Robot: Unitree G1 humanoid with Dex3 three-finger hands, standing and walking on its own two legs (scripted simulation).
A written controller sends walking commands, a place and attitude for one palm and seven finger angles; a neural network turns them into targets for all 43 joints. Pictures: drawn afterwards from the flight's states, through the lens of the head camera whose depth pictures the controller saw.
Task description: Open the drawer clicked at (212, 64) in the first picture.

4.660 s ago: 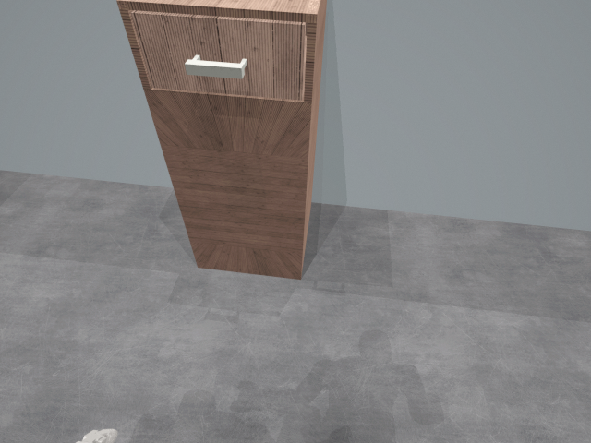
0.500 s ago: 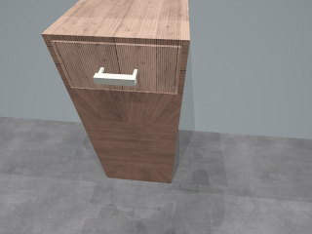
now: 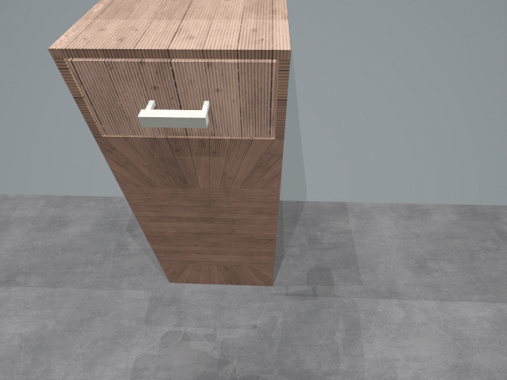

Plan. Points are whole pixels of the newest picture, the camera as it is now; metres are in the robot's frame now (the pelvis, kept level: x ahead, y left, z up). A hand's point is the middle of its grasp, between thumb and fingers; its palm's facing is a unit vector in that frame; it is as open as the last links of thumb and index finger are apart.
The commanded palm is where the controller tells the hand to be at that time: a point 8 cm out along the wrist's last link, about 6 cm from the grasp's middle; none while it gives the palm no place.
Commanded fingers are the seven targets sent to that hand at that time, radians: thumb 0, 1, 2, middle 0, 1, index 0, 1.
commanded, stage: look again from close up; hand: left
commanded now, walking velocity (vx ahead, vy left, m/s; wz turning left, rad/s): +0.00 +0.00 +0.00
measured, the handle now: (176, 112) +0.57 +0.17 +0.12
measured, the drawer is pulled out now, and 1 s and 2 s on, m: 0.00 0.00 0.00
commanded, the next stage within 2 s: raise the hand with hooked fingers in 0.18 s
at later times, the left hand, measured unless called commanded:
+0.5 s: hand (128, 334) +0.20 +0.20 -0.02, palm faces +0.03 -0.65 -0.76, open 7.6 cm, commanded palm +0.13 +0.22 -0.01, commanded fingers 0.00 0.62 0.78 -0.22 -0.48 -0.22 -0.48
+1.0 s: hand (108, 280) +0.24 +0.22 +0.07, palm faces +0.16 -0.07 -0.98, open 10.4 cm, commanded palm +0.19 +0.22 +0.11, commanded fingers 0.00 0.04 0.53 -0.26 -0.86 -0.26 -0.86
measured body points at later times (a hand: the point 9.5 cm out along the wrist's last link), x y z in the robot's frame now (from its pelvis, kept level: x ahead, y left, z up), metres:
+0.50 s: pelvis +0.00 -0.01 -0.01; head +0.01 -0.04 +0.44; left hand +0.19 +0.23 +0.02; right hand +0.15 -0.26 -0.12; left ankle +0.01 +0.12 -0.73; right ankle -0.02 -0.12 -0.73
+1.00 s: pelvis +0.01 -0.02 -0.02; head +0.03 -0.06 +0.43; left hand +0.23 +0.22 +0.12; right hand +0.24 -0.21 -0.11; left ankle +0.01 +0.12 -0.73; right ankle -0.02 -0.12 -0.73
